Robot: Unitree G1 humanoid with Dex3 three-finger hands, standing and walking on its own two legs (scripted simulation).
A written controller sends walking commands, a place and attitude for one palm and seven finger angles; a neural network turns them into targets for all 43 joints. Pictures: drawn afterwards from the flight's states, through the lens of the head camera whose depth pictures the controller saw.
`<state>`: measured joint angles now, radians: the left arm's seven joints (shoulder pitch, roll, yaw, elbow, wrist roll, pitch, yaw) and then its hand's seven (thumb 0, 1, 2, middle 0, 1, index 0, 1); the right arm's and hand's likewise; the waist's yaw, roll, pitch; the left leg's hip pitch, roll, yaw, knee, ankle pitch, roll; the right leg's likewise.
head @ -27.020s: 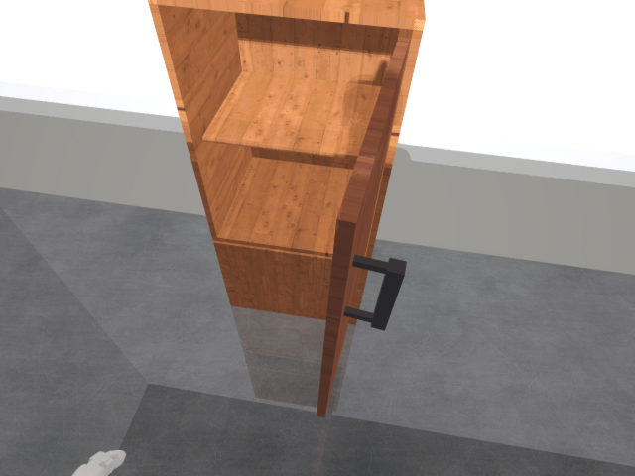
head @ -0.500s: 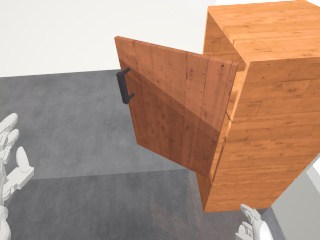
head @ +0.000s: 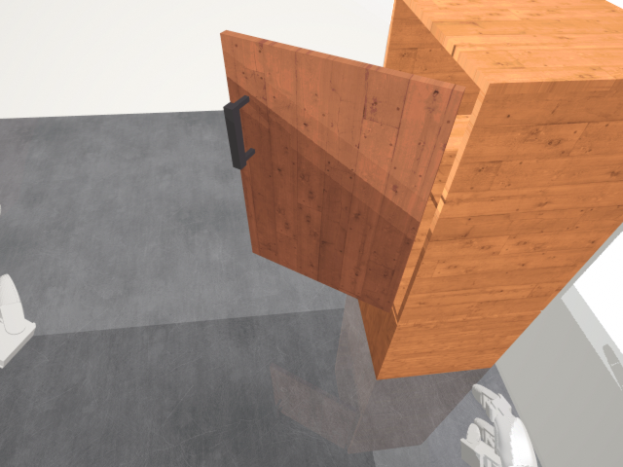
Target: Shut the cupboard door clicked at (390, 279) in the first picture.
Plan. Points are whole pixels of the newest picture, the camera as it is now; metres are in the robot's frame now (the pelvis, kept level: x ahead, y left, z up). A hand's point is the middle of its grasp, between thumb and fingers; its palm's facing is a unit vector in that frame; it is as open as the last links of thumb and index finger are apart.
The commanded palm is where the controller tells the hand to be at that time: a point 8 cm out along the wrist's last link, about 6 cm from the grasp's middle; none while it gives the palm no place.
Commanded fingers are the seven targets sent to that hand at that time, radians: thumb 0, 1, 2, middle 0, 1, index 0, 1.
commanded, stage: step back with the hand held close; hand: left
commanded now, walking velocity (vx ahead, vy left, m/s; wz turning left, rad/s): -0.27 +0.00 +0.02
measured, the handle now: (241, 132) +0.69 +0.19 +0.06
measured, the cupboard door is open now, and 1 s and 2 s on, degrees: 56 56 56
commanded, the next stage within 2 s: stop stepping back and stand still in 0.94 s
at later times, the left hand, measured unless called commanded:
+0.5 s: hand out of the picture +0.13 +0.26 +0.17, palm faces +0.47 -0.71 -0.52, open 7.4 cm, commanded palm +0.05 +0.29 +0.19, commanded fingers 0.00 0.90 0.90 -0.20 -0.30 -0.20 -0.30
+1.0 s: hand out of the picture +0.03 +0.27 +0.19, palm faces +0.52 -0.73 -0.44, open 7.4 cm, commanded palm -0.03 +0.28 +0.19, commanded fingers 0.00 0.90 0.90 -0.20 -0.30 -0.20 -0.30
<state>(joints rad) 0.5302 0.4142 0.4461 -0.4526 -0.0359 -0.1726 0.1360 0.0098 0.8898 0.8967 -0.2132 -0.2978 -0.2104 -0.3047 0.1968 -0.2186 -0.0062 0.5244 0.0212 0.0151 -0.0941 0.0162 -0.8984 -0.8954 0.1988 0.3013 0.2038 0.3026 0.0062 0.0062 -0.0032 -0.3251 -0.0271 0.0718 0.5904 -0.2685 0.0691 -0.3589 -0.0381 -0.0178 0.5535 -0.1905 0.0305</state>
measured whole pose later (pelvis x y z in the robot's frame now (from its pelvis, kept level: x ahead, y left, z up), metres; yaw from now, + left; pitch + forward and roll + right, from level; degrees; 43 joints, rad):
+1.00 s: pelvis -0.16 -0.02 +0.01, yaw +3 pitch +2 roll -4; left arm 0.54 0.43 0.50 -0.53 -0.05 -0.24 0.17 0.01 0.89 0.90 -0.21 -0.30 -0.21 -0.30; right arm 0.21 -0.14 -0.02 0.63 0.00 -0.11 -0.05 0.02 -0.90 -0.90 0.20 0.30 0.21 0.30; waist 0.01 0.00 -0.02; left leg -0.43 0.10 0.01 0.57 -0.19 0.00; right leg -0.45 0.08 -0.01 0.89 -0.42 0.03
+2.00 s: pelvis -0.26 -0.03 +0.00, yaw +1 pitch -2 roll +1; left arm 0.49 0.35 0.38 -0.39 -0.02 -0.18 0.18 0.01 0.89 0.90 -0.21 -0.30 -0.21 -0.30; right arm 0.24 -0.24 -0.02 0.67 0.01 -0.09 -0.09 0.02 -0.90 -0.90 0.20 0.30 0.20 0.30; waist 0.01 -0.01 -0.01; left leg -0.26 0.04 0.06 0.53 -0.23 -0.02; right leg -0.21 0.00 -0.02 0.57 -0.33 -0.01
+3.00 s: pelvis -0.29 +0.00 +0.00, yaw +1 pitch +0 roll +0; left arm 0.31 0.19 -0.03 0.72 0.03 0.07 0.00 0.01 0.91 0.90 -0.20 -0.30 -0.20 -0.30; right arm 0.18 -0.27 0.00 0.86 -0.02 0.02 0.01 0.01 -0.90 -0.90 0.20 0.30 0.20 0.30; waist -0.04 0.00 0.03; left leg -0.36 0.02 0.07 0.58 -0.22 0.02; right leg -0.30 -0.03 -0.01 0.60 -0.30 0.02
